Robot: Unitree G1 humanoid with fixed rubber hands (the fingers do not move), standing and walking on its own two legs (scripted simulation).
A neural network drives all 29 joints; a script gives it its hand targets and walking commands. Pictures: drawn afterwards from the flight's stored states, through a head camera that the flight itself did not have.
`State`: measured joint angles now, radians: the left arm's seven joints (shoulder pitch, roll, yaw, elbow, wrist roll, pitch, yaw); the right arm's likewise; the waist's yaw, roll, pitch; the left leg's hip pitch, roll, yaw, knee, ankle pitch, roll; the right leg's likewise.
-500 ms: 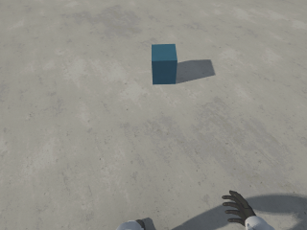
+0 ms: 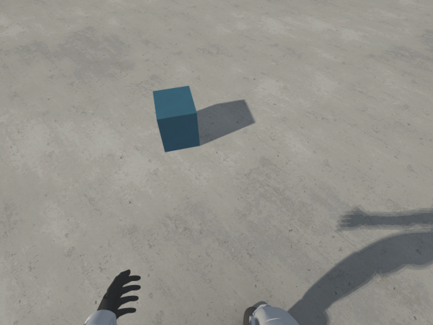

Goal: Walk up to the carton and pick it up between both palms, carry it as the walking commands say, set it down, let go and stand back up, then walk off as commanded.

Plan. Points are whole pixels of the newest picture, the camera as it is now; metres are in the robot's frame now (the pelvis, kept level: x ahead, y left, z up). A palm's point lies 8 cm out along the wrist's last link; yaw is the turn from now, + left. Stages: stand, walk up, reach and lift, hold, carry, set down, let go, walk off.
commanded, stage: walk up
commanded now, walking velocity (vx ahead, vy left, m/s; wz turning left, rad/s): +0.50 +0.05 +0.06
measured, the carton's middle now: (176, 119) +1.32 +0.09 -0.63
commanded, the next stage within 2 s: none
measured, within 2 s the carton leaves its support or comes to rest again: neither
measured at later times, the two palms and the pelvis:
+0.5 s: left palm out of the picture +0.11 +0.27 -0.12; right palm (274, 195) +0.41 -0.18 -0.11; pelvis +0.23 +0.04 +0.00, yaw +0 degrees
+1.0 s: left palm (114, 139) +0.67 +0.24 -0.11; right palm (281, 218) +0.35 -0.18 -0.12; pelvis +0.48 +0.03 +0.00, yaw +0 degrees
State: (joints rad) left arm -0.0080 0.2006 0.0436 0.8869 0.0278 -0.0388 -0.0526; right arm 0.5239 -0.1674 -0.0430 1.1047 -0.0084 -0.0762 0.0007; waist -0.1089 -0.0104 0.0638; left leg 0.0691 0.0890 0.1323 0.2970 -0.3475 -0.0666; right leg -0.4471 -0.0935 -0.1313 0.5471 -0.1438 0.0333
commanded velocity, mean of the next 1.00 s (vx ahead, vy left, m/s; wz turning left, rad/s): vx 0.49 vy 0.05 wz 0.00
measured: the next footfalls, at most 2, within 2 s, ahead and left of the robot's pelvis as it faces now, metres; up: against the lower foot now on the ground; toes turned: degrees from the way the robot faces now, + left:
right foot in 0.02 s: +0.16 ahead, -0.13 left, +0.00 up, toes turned -8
left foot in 0.54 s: +0.39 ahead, +0.18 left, +0.00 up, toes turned +8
